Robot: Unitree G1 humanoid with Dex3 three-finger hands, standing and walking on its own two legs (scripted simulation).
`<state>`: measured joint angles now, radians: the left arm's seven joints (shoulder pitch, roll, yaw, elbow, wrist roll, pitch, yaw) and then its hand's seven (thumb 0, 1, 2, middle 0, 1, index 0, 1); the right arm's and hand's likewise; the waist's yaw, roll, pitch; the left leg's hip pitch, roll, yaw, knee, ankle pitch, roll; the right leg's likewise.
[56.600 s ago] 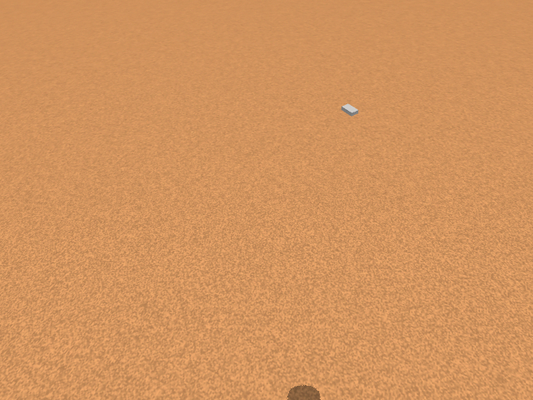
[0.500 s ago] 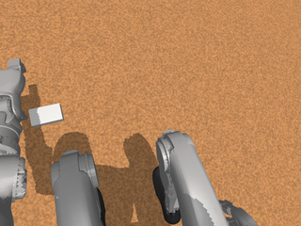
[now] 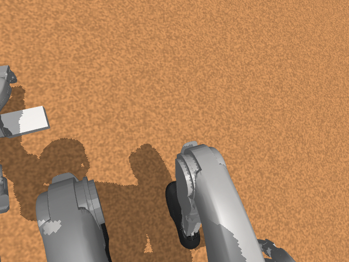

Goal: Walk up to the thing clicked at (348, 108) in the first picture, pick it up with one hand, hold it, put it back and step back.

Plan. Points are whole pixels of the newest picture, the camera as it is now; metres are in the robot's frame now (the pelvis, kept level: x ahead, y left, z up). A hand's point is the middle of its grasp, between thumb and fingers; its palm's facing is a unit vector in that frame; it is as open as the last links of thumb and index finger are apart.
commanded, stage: home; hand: left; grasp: from above
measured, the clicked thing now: (26, 121) +0.49 +0.28 -0.31
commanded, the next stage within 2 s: none
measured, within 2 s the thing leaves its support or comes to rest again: neither
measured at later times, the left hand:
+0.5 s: hand out of the picture +0.40 +0.27 -0.02, palm faces -0.25 -0.67 -0.70, open 7.8 cm
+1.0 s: hand out of the picture +0.27 +0.22 +0.19, palm faces +0.18 -0.96 -0.24, open 7.3 cm
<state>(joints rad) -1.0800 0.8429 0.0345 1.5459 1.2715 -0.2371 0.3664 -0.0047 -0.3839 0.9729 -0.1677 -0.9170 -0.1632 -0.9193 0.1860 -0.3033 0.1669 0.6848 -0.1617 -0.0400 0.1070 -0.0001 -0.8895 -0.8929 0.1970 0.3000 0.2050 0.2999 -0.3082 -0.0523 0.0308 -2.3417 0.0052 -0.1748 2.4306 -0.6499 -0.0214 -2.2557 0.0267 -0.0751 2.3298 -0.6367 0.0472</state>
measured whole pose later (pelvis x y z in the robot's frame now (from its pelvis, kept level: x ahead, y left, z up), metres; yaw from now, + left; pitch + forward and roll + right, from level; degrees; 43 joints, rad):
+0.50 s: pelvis +0.02 +0.00 +0.11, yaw +3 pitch +36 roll -7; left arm -0.52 0.51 0.09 0.72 0.52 0.10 0.04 0.00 0.74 0.93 -0.23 -0.38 -0.23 -0.39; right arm 0.17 -0.27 0.00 0.63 -0.02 0.00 0.13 0.00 -0.90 -0.90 0.20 0.30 0.21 0.30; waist -0.13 0.05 -0.19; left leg -2.05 0.03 -0.11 2.11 -0.69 -0.01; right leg -1.99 0.01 -0.04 2.04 -0.68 0.04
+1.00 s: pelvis +0.04 +0.00 +0.29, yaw +8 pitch +24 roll -4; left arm 0.06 0.27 0.08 0.21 -0.03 0.37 0.08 0.01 0.90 0.90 -0.21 -0.30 -0.21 -0.30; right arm 0.14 -0.20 0.05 0.55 0.04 -0.10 -0.09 0.01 -0.90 -0.90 0.20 0.30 0.21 0.30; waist -0.07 0.02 -0.19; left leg -1.33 0.03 -0.09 1.50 -0.58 -0.02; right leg -1.27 0.00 -0.06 1.44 -0.58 0.01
